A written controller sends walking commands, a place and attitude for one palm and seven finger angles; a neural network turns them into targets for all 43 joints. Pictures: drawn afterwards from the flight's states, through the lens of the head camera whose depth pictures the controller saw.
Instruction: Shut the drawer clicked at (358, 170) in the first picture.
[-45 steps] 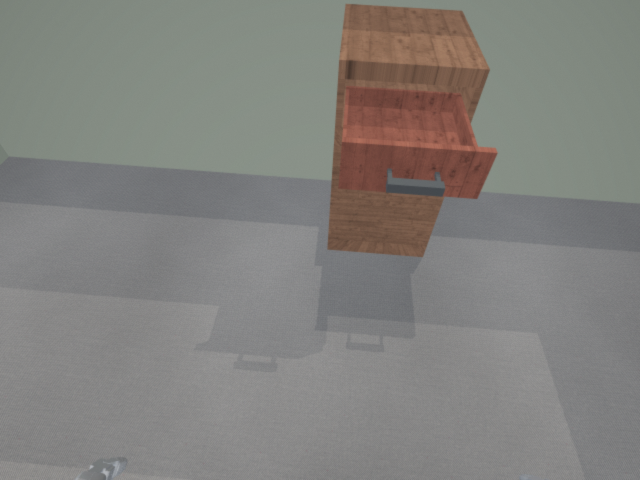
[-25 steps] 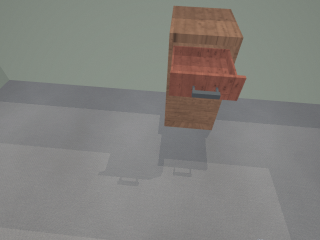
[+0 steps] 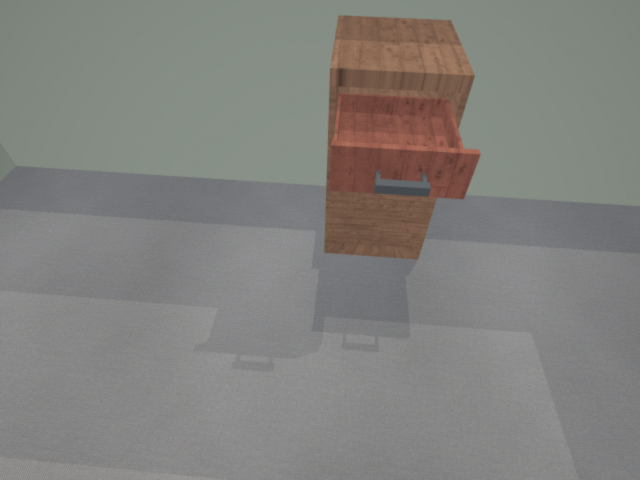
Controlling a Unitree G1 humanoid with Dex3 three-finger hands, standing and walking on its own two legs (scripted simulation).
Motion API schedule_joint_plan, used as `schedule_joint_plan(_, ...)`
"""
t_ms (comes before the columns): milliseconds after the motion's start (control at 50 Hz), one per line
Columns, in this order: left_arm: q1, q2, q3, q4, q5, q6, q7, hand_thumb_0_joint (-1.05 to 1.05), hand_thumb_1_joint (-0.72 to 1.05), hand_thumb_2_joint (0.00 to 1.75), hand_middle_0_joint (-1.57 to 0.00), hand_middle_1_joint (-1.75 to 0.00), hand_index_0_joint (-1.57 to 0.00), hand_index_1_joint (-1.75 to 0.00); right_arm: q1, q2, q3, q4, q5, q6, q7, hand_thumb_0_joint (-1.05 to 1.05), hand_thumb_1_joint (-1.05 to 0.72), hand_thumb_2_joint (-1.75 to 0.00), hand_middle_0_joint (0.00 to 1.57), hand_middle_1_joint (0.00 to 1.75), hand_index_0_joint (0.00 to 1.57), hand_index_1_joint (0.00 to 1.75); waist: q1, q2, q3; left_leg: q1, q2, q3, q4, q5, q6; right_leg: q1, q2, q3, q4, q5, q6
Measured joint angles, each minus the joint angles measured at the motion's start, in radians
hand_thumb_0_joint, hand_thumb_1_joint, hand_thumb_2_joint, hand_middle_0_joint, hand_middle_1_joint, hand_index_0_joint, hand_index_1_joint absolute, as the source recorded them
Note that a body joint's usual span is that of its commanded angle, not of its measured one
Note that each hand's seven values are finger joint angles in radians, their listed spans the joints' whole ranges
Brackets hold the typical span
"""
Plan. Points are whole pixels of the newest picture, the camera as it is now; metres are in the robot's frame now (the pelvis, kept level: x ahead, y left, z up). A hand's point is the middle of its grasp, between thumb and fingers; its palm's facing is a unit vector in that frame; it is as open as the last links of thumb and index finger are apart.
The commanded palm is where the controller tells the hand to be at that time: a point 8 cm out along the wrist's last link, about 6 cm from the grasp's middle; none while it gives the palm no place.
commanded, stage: look at it before walking up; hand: left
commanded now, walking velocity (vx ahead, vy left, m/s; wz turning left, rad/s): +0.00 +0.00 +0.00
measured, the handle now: (401, 181) +0.80 -0.16 -0.11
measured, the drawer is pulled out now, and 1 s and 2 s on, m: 0.30 0.30 0.30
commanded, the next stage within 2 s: walk to a spot facing it in 0.54 s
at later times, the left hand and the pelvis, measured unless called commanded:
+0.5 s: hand out of the picture +0.07 +0.25 -0.16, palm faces -0.03 -0.94 -0.33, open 7.4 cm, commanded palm none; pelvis +0.00 +0.00 +0.00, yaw +0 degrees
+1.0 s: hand out of the picture +0.06 +0.20 -0.18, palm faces -0.13 -0.95 -0.28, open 7.4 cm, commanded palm none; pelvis -0.02 -0.01 -0.02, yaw -9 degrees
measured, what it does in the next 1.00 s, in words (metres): stands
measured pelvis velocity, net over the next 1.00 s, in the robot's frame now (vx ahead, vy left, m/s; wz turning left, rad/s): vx -0.02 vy -0.01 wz -0.16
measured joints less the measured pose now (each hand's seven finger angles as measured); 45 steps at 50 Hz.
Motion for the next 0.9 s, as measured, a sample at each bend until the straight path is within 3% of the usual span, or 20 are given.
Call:
schedule_joint_plan(680, 0.007, 0.004, 0.004, 0.011, 0.001, -0.004, 0.001, 0.01, 0.9, 0.9, -0.2, -0.3, -0.2, -0.3, -0.012, 0.003, 0.0, 0.005, 0.001, -0.004, -0.002, 0.0, -0.91, -0.89, 0.2, 0.3, 0.2, 0.3, 0.007, -0.004, 0.002, 0.015, 0.008, 0.003, -0.027, 0.012, -0.005, 0.014, 0.007, 0.003, -0.03, 0.015, -0.004)
schedule_joint_plan(900, 0.057, -0.035, 0.026, -0.054, 0.005, 0.047, 0.004, 0.01, 0.9, 0.9, -0.2, -0.29, -0.2, -0.3, -0.001, 0.058, -0.022, -0.086, -0.002, 0.017, -0.02, 0.0, -0.91, -0.89, 0.2, 0.3, 0.2, 0.3, 0.019, -0.015, 0.021, -0.046, 0.035, 0.086, 0.094, -0.053, -0.009, -0.091, 0.038, 0.084, 0.11, -0.024, -0.005)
